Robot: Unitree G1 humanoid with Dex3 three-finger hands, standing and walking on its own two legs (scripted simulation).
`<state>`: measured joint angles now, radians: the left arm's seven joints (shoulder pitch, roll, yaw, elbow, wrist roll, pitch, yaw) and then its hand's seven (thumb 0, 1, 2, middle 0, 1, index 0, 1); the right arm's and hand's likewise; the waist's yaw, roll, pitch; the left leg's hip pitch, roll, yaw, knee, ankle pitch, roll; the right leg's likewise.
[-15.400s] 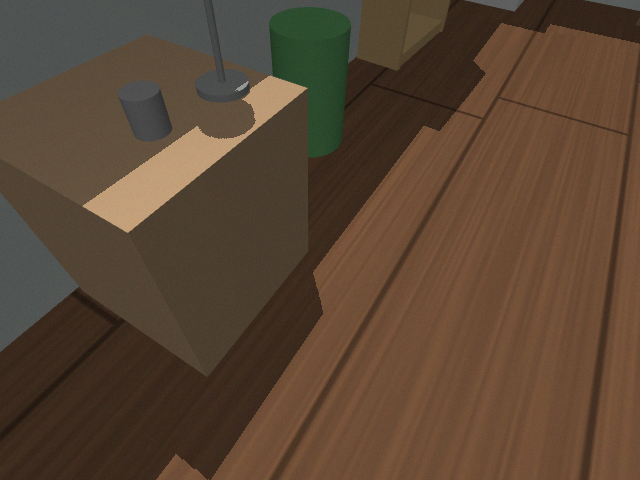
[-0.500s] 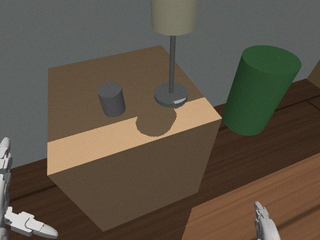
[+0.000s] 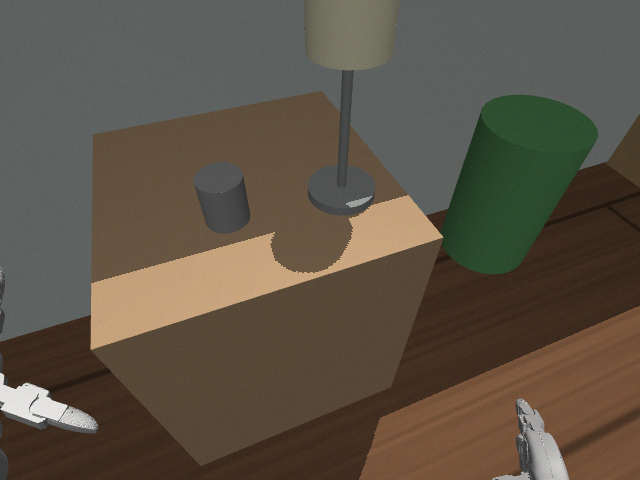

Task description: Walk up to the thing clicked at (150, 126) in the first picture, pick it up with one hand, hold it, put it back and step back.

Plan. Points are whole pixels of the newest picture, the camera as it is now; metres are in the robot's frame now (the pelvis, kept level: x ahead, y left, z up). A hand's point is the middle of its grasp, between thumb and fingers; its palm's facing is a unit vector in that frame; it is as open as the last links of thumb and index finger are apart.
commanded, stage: go down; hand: left
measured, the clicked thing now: (224, 192) +0.60 +0.20 +0.00
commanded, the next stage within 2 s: none
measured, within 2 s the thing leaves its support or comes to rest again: neither
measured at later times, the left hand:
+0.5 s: hand (56, 252) +0.34 +0.33 +0.12, palm faces +0.14 -0.99 -0.03, open 17.6 cm
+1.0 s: hand (43, 218) +0.37 +0.35 +0.14, palm faces +0.14 -0.99 +0.03, open 17.7 cm
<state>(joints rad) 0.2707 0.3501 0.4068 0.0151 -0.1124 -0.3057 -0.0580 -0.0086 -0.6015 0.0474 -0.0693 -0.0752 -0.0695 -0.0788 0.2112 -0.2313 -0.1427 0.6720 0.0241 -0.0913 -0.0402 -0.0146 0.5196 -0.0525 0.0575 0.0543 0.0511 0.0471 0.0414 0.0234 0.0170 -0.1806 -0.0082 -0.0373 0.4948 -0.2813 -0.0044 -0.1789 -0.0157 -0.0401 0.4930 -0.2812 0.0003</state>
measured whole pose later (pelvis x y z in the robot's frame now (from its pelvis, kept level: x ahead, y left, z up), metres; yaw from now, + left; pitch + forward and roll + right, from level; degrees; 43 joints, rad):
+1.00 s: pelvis -0.01 +0.01 +0.00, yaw -1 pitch +7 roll -1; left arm -0.59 0.76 0.57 1.03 -0.25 -0.13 -0.55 -0.01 -0.61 0.06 -0.04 -0.05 -0.05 -0.05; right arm 0.20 -0.26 0.03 0.67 0.02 -0.20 -0.12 -0.01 0.54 -0.05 0.06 0.05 0.05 0.05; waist -0.07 -0.02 -0.05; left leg -0.39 0.00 -0.02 0.54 -0.26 0.01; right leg -0.38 -0.01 -0.03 0.50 -0.24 0.01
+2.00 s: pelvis +0.01 +0.02 -0.02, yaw -2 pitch +15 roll -3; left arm -0.79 0.92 0.63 1.20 -0.16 -0.14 -0.55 -0.01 -0.61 0.04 -0.05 -0.03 -0.05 -0.04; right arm 0.21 -0.25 0.05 0.57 0.00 -0.21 -0.09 -0.01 0.52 -0.06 0.06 0.05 0.05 0.05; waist -0.12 -0.01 -0.12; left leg -0.61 0.02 -0.02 0.74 -0.38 0.02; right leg -0.57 0.01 -0.02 0.63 -0.31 0.02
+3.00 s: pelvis +0.01 +0.03 -0.04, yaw -3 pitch +19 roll -4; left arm -0.89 0.97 0.57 1.28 -0.13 -0.13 -0.55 -0.01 -0.55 0.05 -0.07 -0.04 -0.05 -0.07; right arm 0.27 -0.25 0.09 0.39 0.00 -0.18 -0.07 -0.01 0.52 -0.06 0.06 0.05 0.05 0.05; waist -0.15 0.00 -0.15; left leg -0.78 0.03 -0.03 0.91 -0.46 0.02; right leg -0.73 0.02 -0.03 0.78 -0.39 0.03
